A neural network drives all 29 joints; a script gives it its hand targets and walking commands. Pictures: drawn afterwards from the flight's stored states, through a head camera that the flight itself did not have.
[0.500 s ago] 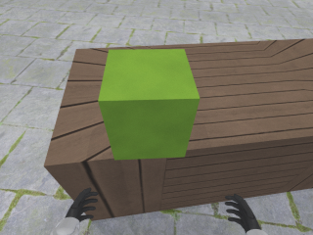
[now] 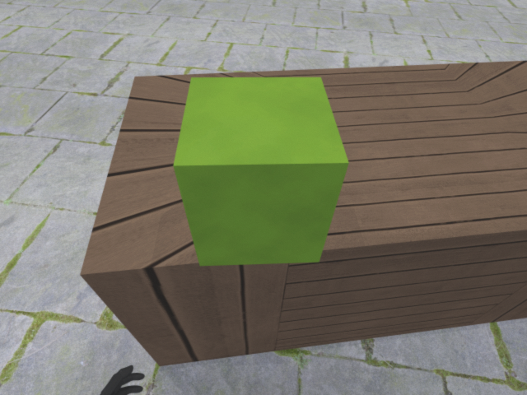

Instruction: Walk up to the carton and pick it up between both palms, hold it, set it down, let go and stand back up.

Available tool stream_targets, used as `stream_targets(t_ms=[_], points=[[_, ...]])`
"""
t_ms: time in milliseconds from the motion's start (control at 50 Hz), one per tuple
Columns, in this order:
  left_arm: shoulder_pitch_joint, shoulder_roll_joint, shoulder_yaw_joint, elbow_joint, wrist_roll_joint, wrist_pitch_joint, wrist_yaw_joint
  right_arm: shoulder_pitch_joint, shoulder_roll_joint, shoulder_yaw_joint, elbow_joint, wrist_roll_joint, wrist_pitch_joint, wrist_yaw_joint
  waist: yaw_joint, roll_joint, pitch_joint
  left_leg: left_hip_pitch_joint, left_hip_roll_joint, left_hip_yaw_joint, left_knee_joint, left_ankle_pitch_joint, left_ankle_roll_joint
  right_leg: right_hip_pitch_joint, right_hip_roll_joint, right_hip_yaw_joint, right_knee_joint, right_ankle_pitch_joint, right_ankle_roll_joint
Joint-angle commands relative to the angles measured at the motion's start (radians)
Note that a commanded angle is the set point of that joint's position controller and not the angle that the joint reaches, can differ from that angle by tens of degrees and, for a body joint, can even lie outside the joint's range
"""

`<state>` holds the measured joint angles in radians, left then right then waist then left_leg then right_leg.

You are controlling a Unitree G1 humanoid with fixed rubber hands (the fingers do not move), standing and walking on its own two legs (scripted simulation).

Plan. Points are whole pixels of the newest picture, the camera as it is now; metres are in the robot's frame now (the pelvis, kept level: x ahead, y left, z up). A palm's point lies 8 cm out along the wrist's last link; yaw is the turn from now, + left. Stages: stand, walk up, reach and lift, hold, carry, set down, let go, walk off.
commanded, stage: stand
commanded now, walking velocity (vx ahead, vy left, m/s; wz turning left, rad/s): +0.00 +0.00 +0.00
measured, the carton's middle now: (258, 174) +0.49 +0.04 +0.04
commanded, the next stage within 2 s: none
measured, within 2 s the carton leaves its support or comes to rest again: neither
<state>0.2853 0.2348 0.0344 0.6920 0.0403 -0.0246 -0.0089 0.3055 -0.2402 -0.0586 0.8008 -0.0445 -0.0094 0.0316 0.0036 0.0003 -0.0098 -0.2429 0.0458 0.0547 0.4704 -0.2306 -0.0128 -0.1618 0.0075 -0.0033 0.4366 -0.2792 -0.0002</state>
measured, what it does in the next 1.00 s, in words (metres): stands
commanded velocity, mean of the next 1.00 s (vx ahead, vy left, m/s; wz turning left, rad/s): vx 0.00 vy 0.00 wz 0.00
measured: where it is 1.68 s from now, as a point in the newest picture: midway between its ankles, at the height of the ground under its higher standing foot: outside the picture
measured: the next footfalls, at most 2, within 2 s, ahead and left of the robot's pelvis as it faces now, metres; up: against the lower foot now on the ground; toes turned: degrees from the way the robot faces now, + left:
none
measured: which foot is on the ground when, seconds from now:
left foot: down 0.00-1.00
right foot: down 0.00-1.00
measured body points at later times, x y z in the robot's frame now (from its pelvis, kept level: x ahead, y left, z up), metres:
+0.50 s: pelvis -0.01 +0.01 +0.00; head -0.01 +0.02 +0.45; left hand +0.02 +0.26 -0.14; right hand +0.00 -0.23 -0.14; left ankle +0.01 +0.12 -0.74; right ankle -0.03 -0.12 -0.74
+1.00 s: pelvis -0.02 +0.02 +0.00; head -0.02 +0.02 +0.45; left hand -0.05 +0.24 -0.16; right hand -0.05 -0.21 -0.16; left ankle +0.01 +0.12 -0.74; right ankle -0.03 -0.12 -0.74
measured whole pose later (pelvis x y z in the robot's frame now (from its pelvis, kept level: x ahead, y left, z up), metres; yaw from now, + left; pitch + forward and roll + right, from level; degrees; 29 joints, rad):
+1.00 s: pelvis -0.02 +0.02 +0.00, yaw +1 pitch -1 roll +0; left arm 0.38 0.16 -0.02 1.07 0.02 -0.02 0.04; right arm 0.36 -0.15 -0.02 1.10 -0.02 0.00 -0.02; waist -0.01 0.00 0.01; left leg -0.22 0.01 0.06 0.42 -0.18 0.02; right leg -0.14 -0.03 0.00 0.41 -0.24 0.03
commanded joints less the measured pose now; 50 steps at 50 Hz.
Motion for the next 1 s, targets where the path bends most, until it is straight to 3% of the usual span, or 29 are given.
stream_targets(t_ms=[0, 600, 980], points=[[0.009, 0.093, 0.022, -0.043, -0.004, -0.02, 0.01, 0.021, -0.104, -0.022, -0.048, 0.002, -0.019, -0.006, 0.001, 0.002, -0.009, 0.035, 0.063, -0.083, -0.068, 0.156, 0.016, -0.06, -0.086, 0.087, -0.077, 0.14, -0.017], [0.142, 0.048, -0.015, 0.264, -0.021, -0.001, 0.042, 0.12, -0.041, 0.003, 0.204, 0.022, -0.003, -0.047, -0.009, 0.007, 0.086, 0.041, 0.053, -0.105, -0.145, 0.056, 0.038, -0.063, -0.088, 0.066, -0.11, 0.096, -0.011], [0.175, -0.005, -0.04, 0.38, -0.025, 0.005, 0.048, 0.129, 0.002, 0.028, 0.301, 0.027, 0.004, -0.054, -0.012, 0.006, 0.109, 0.021, 0.047, -0.108, -0.153, 0.001, 0.038, -0.085, -0.086, 0.06, -0.105, 0.066, -0.01]])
